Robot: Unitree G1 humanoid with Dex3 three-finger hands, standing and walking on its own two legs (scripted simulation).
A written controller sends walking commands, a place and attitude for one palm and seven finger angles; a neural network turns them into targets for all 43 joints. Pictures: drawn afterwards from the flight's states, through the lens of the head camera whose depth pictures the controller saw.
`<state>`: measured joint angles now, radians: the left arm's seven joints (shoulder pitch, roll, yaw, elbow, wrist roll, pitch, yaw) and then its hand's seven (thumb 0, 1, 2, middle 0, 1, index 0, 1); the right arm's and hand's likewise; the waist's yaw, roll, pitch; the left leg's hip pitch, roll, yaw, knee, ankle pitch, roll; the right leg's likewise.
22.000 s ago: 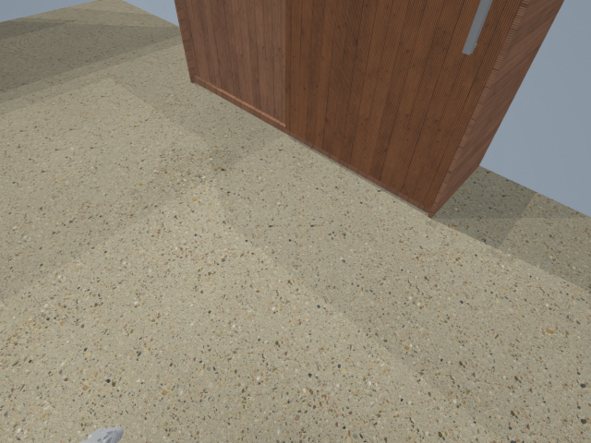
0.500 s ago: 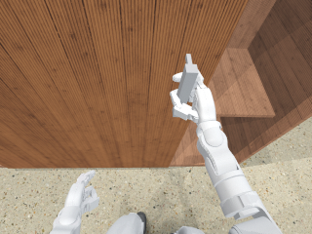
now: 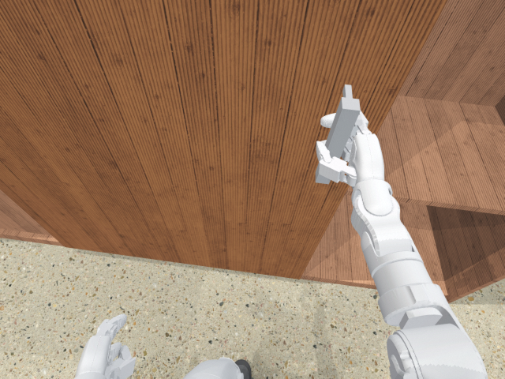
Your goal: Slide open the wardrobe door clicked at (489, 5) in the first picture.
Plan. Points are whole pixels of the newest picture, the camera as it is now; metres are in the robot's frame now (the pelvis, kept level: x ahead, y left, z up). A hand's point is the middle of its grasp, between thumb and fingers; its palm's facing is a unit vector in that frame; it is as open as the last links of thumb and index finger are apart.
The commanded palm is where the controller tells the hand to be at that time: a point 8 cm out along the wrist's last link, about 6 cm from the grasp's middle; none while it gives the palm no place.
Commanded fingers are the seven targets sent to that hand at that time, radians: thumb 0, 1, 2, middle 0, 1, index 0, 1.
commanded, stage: step sideways, sliding the door along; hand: right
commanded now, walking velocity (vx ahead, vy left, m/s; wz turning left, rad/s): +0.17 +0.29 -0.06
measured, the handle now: (334, 137) +0.49 -0.09 +0.09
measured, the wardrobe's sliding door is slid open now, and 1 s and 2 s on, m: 0.58 0.66 0.66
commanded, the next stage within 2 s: stop walking and hold the door there in 0.80 s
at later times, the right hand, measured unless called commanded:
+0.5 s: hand (265, 150) +0.44 +0.02 +0.10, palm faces +0.19 +0.97 -0.15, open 6.6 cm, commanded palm +0.42 +0.05 +0.10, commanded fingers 0.00 -0.90 -0.90 0.45 1.40 0.45 1.40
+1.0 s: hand (266, 145) +0.45 +0.02 +0.09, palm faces +0.50 +0.83 -0.24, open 6.7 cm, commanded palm +0.42 +0.01 +0.10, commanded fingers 0.00 -0.90 -0.90 0.45 1.40 0.45 1.40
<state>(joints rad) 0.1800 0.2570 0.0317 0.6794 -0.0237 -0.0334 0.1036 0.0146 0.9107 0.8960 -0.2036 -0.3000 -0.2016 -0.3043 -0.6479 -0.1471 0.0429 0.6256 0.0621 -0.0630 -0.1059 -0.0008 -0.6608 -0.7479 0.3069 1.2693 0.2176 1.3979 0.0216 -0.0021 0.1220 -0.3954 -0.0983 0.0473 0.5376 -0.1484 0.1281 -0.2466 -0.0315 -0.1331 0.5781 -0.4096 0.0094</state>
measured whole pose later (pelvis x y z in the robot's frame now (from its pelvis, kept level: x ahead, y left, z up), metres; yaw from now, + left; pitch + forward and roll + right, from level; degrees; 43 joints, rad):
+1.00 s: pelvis +0.12 +0.34 +0.00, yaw -7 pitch -1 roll +1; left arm 0.10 0.19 0.01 0.59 -0.06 -0.03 0.02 0.01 0.91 0.90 -0.20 -0.30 -0.20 -0.30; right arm -0.43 -0.34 -0.18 0.40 0.07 -0.07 -0.11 -0.03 -0.59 -0.84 0.40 1.31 0.26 1.40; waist -0.14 -0.05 0.20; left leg -0.35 0.03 0.04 0.59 -0.07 0.00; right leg -0.15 -0.25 -0.16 0.67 -0.37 0.11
